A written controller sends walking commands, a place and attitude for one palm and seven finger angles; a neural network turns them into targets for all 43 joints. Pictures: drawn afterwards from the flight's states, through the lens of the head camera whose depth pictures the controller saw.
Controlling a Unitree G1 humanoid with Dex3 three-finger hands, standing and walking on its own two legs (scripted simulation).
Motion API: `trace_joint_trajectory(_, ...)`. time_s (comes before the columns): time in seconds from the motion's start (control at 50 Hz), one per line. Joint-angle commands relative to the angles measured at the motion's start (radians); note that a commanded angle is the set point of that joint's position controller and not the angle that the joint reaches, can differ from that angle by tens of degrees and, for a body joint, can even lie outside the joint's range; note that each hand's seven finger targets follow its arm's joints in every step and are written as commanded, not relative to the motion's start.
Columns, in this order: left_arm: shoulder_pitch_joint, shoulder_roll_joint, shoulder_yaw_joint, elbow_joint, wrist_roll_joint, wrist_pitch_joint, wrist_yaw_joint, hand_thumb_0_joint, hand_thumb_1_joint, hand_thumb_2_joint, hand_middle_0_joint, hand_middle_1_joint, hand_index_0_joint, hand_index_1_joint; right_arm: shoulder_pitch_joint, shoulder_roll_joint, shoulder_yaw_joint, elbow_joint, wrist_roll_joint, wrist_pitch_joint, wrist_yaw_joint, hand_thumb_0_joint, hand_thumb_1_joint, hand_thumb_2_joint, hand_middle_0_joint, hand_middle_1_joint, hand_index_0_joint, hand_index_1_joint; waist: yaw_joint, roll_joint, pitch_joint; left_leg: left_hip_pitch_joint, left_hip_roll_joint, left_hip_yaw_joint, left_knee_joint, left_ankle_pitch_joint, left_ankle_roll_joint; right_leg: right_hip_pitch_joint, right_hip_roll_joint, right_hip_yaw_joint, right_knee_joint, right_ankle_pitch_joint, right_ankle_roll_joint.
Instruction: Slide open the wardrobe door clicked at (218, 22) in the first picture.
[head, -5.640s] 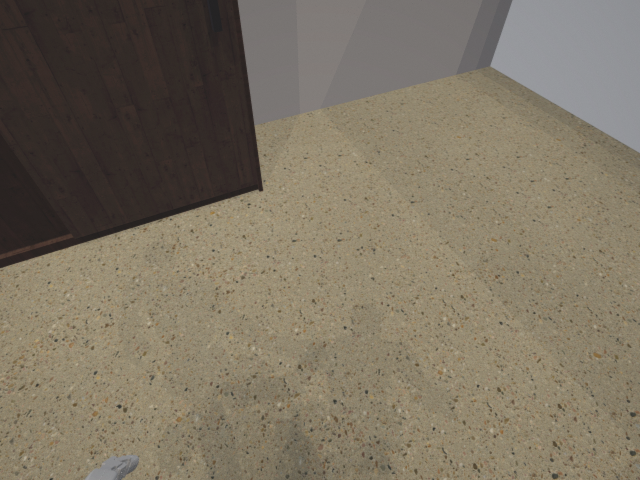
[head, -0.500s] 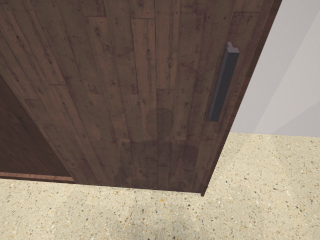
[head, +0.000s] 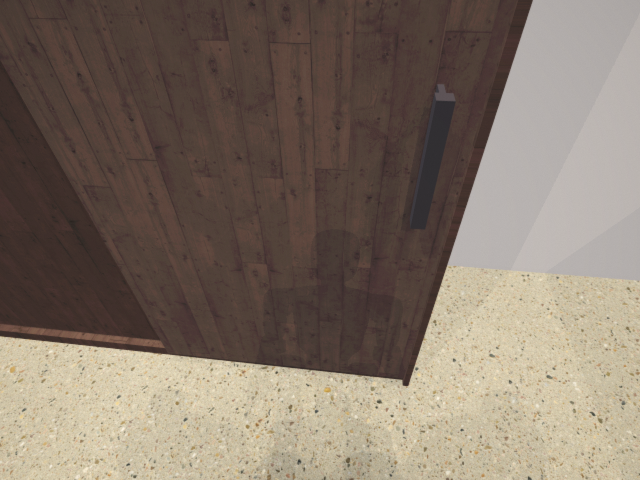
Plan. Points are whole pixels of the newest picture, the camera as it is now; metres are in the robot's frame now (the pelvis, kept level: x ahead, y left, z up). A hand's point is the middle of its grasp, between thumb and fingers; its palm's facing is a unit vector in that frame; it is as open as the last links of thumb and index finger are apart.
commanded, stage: come to a stop and stand still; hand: right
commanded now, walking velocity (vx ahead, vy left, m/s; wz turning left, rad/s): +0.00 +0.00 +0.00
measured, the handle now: (428, 161) +0.59 -0.13 +0.12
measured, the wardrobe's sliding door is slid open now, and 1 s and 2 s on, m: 0.00 0.00 0.00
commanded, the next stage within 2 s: look again from close up in 0.76 s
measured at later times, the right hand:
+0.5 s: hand out of the picture -0.07 -0.22 -0.16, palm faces -0.02 +0.99 -0.14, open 7.3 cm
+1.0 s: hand out of the picture -0.07 -0.21 -0.17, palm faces -0.04 +0.99 -0.12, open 7.3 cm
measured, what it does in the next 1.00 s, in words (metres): steps on the spot: left foot, then right foot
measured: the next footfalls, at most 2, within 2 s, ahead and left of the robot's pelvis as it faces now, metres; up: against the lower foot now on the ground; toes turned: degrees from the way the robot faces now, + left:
left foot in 0.04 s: +0.04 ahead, +0.12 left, +0.00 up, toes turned +5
right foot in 0.24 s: +0.01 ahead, -0.14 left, +0.00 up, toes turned +0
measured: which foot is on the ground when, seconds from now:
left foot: up 0.00-0.02, down 0.04-0.30, up 0.32-0.64, down 0.66-1.00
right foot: down 0.00-0.06, up 0.08-0.22, down 0.24-1.00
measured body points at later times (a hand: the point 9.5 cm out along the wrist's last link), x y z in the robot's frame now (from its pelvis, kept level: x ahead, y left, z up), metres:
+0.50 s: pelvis -0.07 -0.05 +0.02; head -0.07 -0.07 +0.47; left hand -0.08 +0.17 -0.13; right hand -0.07 -0.27 -0.15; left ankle -0.10 +0.08 -0.69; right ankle +0.00 -0.10 -0.73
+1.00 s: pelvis -0.07 -0.06 +0.01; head -0.06 -0.08 +0.46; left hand -0.11 +0.14 -0.14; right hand -0.07 -0.26 -0.16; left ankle -0.12 +0.08 -0.73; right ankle -0.03 -0.14 -0.73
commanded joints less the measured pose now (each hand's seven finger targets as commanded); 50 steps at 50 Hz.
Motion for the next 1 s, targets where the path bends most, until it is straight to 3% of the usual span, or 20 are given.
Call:
trace_joint_trajectory(0.0, -0.03, 0.129, 0.036, -0.06, -0.012, -0.017, 0.013, 0.0, 0.9, 0.9, -0.2, -0.3, -0.2, -0.3, 0.274, -0.035, -0.008, 0.043, -0.002, -0.006, -0.012, 0.0, -0.9, -0.9, 0.2, 0.3, 0.2, 0.3, -0.064, 0.034, 0.134, 0.2, 0.008, -0.019, -0.453, 0.041, 0.045, -0.122, -0.1, 0.18, -0.277, -0.522, 0.069)
trace_joint_trajectory(0.04, 0.003, 0.043, 0.034, -0.051, -0.02, 0.003, 0.012, 0.0, 0.9, 0.9, -0.2, -0.3, -0.2, -0.3, 0.136, -0.125, -0.023, 0.006, -0.01, -0.016, -0.028, 0.0, -0.9, -0.9, 0.2, 0.3, 0.2, 0.3, 0.0, 0.237, 0.112, -0.178, 0.313, -0.381, -0.68, -0.25, 0.173, 0.072, 0.048, 0.017, 0.247, -0.302, 0.134)
trace_joint_trajectory(0.06, 0.01, 0.071, 0.05, -0.042, -0.023, 0.007, 0.008, 0.0, 0.9, 0.9, -0.2, -0.3, -0.2, -0.3, -0.025, -0.145, -0.034, -0.04, -0.005, -0.03, -0.036, 0.0, -0.9, -0.9, 0.2, 0.3, 0.2, 0.3, 0.034, 0.216, 0.125, -0.303, 0.357, -0.418, -0.711, -0.252, 0.189, 0.093, 0.007, 0.076, 0.445, -0.277, 0.112)
trace_joint_trajectory(0.1, 0.082, 0.078, 0.055, -0.02, -0.03, -0.017, -0.007, 0.0, 0.9, 0.9, -0.2, -0.3, -0.2, -0.3, -0.165, -0.167, -0.037, -0.077, -0.008, -0.052, -0.034, 0.0, -0.9, -0.9, 0.2, 0.3, 0.2, 0.3, 0.087, 0.127, 0.103, -0.258, 0.256, -0.225, -0.601, -0.005, 0.142, 0.112, -0.015, 0.06, 0.476, -0.289, 0.095)
trace_joint_trajectory(0.16, 0.061, 0.002, 0.019, -0.019, -0.035, -0.044, -0.002, 0.0, 0.9, 0.9, -0.2, -0.3, -0.2, -0.3, -0.017, -0.114, -0.02, -0.012, -0.007, -0.042, -0.027, 0.0, -0.9, -0.9, 0.2, 0.3, 0.2, 0.3, 0.021, 0.11, 0.115, -0.106, 0.187, -0.172, -0.452, 0.033, 0.083, 0.169, -0.021, 0.012, -0.015, -0.24, 0.092)
trace_joint_trajectory(0.18, 0.055, 0.015, 0.011, -0.017, -0.031, -0.057, 0.004, 0.0, 0.9, 0.9, -0.2, -0.3, -0.2, -0.3, 0.032, -0.086, -0.01, 0.008, -0.002, -0.036, -0.023, 0.0, -0.9, -0.9, 0.2, 0.3, 0.2, 0.3, 0.0, 0.018, 0.126, -0.113, 0.142, -0.162, -0.373, 0.046, 0.055, 0.193, -0.03, 0.069, -0.138, -0.215, 0.085)
trace_joint_trajectory(0.2, 0.03, 0.058, 0.013, -0.027, -0.022, -0.068, 0.012, 0.0, 0.9, 0.9, -0.2, -0.3, -0.2, -0.3, 0.084, -0.054, -0.004, 0.019, 0.007, -0.036, -0.018, 0.0, -0.9, -0.9, 0.2, 0.3, 0.2, 0.3, -0.029, -0.107, 0.126, -0.106, 0.085, -0.121, -0.32, 0.105, 0.017, 0.15, -0.135, 0.215, -0.22, -0.256, 0.049)
trace_joint_trajectory(0.22, -0.009, 0.104, 0.018, -0.047, -0.018, -0.069, 0.02, 0.0, 0.9, 0.9, -0.2, -0.3, -0.2, -0.3, 0.126, -0.037, -0.001, 0.029, 0.009, -0.045, -0.011, 0.0, -0.9, -0.9, 0.2, 0.3, 0.2, 0.3, -0.059, -0.11, 0.087, 0.024, 0.073, -0.071, -0.321, 0.169, -0.009, 0.031, -0.203, 0.272, -0.267, -0.361, 0.017)
trace_joint_trajectory(0.24, -0.04, 0.106, 0.019, -0.043, -0.019, -0.071, 0.016, 0.0, 0.9, 0.9, -0.2, -0.3, -0.2, -0.3, 0.117, -0.043, 0.001, 0.047, -0.001, -0.035, -0.013, 0.0, -0.9, -0.9, 0.2, 0.3, 0.2, 0.3, -0.061, -0.115, 0.074, 0.092, 0.063, -0.055, -0.268, 0.192, -0.014, -0.028, -0.186, 0.316, -0.321, -0.433, 0.016)
trace_joint_trajectory(0.32, -0.054, 0.142, 0.031, -0.008, -0.017, -0.065, 0.029, 0.0, 0.9, 0.9, -0.2, -0.3, -0.2, -0.3, 0.128, -0.021, 0.003, 0.078, -0.013, -0.013, -0.003, 0.0, -0.9, -0.9, 0.2, 0.3, 0.2, 0.3, -0.043, -0.091, 0.087, 0.032, 0.024, -0.051, -0.057, 0.112, -0.024, 0.003, -0.242, 0.393, -0.451, -0.655, 0.006)
trace_joint_trajectory(0.44, 0.015, 0.142, 0.037, 0.025, -0.009, -0.064, 0.042, 0.0, 0.9, 0.9, -0.2, -0.3, -0.2, -0.3, 0.062, -0.032, -0.006, 0.041, -0.009, -0.008, 0.017, 0.0, -0.9, -0.9, 0.2, 0.3, 0.2, 0.3, 0.003, -0.037, 0.078, -0.112, 0.045, -0.078, -0.002, 0.051, -0.015, 0.201, -0.277, 0.358, -0.434, -0.509, -0.019)
trace_joint_trajectory(0.56, -0.01, 0.161, 0.048, 0.025, 0.001, -0.05, 0.039, 0.0, 0.9, 0.9, -0.2, -0.3, -0.2, -0.3, 0.188, -0.011, -0.019, 0.07, 0.002, 0.016, 0.02, 0.0, -0.9, -0.9, 0.2, 0.3, 0.2, 0.3, -0.037, -0.077, 0.062, 0.174, -0.015, -0.004, -0.287, 0.044, 0.016, 0.068, -0.226, 0.234, -0.464, -0.487, 0.058)
trace_joint_trajectory(0.6, -0.029, 0.134, 0.045, 0.029, -0.005, -0.038, 0.034, 0.0, 0.9, 0.9, -0.2, -0.3, -0.2, -0.3, 0.271, -0.015, -0.022, 0.106, 0.001, 0.012, 0.013, 0.0, -0.9, -0.9, 0.2, 0.3, 0.2, 0.3, -0.065, -0.019, 0.081, 0.329, -0.013, 0.006, -0.49, 0.119, 0.036, -0.03, -0.131, 0.129, -0.377, -0.491, 0.132)
trace_joint_trajectory(0.64, -0.024, 0.028, 0.02, 0.024, -0.022, -0.033, 0.027, 0.0, 0.9, 0.9, -0.2, -0.3, -0.2, -0.3, 0.218, -0.106, -0.033, 0.088, -0.011, -0.002, -0.013, 0.0, -0.9, -0.9, 0.2, 0.3, 0.2, 0.3, -0.041, 0.253, 0.117, 0.19, 0.28, -0.327, -0.684, -0.147, 0.15, -0.086, 0.03, -0.045, 0.082, -0.382, 0.141)
trace_joint_trajectory(0.66, -0.043, 0.051, 0.029, 0.012, -0.016, -0.029, 0.021, 0.0, 0.9, 0.9, -0.2, -0.3, -0.2, -0.3, 0.086, -0.109, -0.032, 0.055, -0.006, -0.016, -0.019, 0.0, -0.9, -0.9, 0.2, 0.3, 0.2, 0.3, -0.015, 0.205, 0.135, 0.012, 0.361, -0.388, -0.717, -0.196, 0.196, -0.05, -0.012, -0.004, 0.294, -0.363, 0.121)
trace_joint_trajectory(0.7, -0.002, 0.041, 0.028, 0.028, -0.018, -0.037, 0.004, 0.0, 0.9, 0.9, -0.2, -0.3, -0.2, -0.3, -0.039, -0.081, -0.021, 0.024, 0.001, -0.05, -0.021, 0.0, -0.9, -0.9, 0.2, 0.3, 0.2, 0.3, 0.034, 0.119, 0.145, -0.001, 0.272, -0.26, -0.644, 0.006, 0.173, -0.055, -0.055, 0.028, 0.401, -0.293, 0.103)
trace_joint_trajectory(0.78, 0.033, 0.002, 0.005, 0.04, -0.022, -0.063, 0.008, 0.0, 0.9, 0.9, -0.2, -0.3, -0.2, -0.3, 0.003, -0.072, -0.007, 0.071, 0.001, -0.057, -0.011, 0.0, -0.9, -0.9, 0.2, 0.3, 0.2, 0.3, 0.015, 0.12, 0.115, 0.043, 0.196, -0.14, -0.462, 0.207, 0.11, 0.144, -0.052, -0.017, -0.022, -0.181, 0.105)
trace_joint_trajectory(0.84, 0.043, 0.1, 0.007, 0.049, -0.019, -0.083, 0.026, 0.0, 0.9, 0.9, -0.2, -0.3, -0.2, -0.3, 0.091, -0.017, 0.011, 0.092, 0.009, -0.053, 0.0, 0.0, -0.9, -0.9, 0.2, 0.3, 0.2, 0.3, -0.033, -0.074, 0.076, 0.029, 0.078, -0.064, -0.335, 0.182, 0.007, 0.201, -0.192, 0.187, -0.172, -0.078, 0.041)
trace_joint_trajectory(0.9, -0.014, 0.076, -0.001, 0.067, -0.025, -0.081, 0.024, 0.0, 0.9, 0.9, -0.2, -0.3, -0.2, -0.3, 0.092, -0.015, 0.016, 0.127, 0.006, -0.047, -0.006, 0.0, -0.9, -0.9, 0.2, 0.3, 0.2, 0.3, -0.045, -0.08, 0.128, 0.134, 0.081, -0.05, -0.349, 0.223, -0.007, 0.078, -0.159, 0.197, -0.279, -0.243, 0.046)
trace_joint_trajectory(0.98, -0.019, 0.055, -0.004, 0.087, -0.03, -0.087, 0.023, 0.0, 0.9, 0.9, -0.2, -0.3, -0.2, -0.3, 0.097, -0.015, 0.025, 0.15, 0.008, -0.061, -0.014, 0.0, -0.9, -0.9, 0.2, 0.3, 0.2, 0.3, -0.038, 0.014, 0.066, 0.155, 0.112, -0.073, -0.4, 0.326, -0.008, 0.177, -0.12, 0.126, -0.208, -0.048, 0.058)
